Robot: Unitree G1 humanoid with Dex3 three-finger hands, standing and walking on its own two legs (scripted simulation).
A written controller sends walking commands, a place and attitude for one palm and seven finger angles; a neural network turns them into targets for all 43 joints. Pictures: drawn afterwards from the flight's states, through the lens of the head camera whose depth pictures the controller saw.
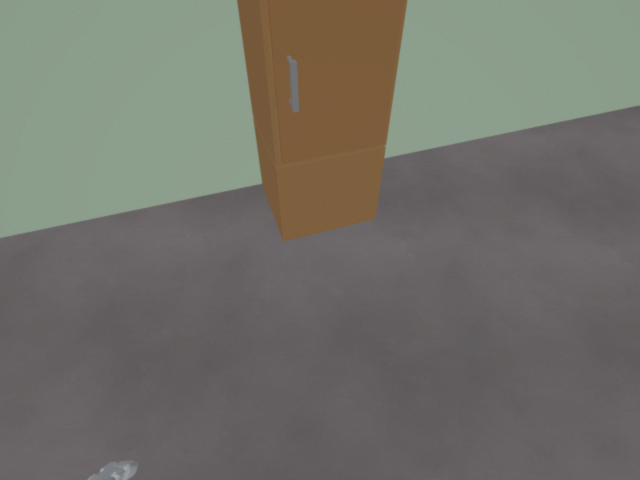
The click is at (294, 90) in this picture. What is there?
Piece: cupboard door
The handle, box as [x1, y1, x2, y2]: [286, 55, 298, 111]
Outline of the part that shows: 289,55 286,56 289,62 291,98 289,99 289,102 291,104 292,110 298,111 296,61 293,60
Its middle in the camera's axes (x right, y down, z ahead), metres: -0.09 -0.46 +1.15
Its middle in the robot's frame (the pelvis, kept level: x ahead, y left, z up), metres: +1.16 +0.14 -0.05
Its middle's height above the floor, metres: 0.72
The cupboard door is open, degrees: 0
